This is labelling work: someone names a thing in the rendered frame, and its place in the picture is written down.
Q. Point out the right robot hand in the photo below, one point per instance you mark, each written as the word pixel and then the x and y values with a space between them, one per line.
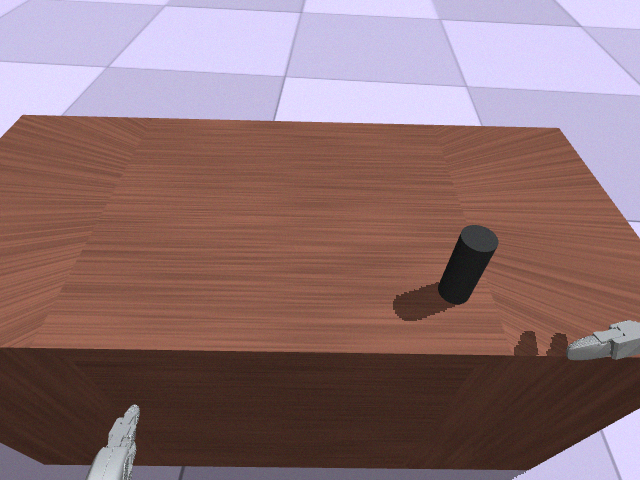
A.
pixel 620 341

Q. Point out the can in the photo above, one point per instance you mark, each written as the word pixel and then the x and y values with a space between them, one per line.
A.
pixel 471 255

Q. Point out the left robot hand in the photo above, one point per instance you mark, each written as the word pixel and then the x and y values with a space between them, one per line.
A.
pixel 115 461

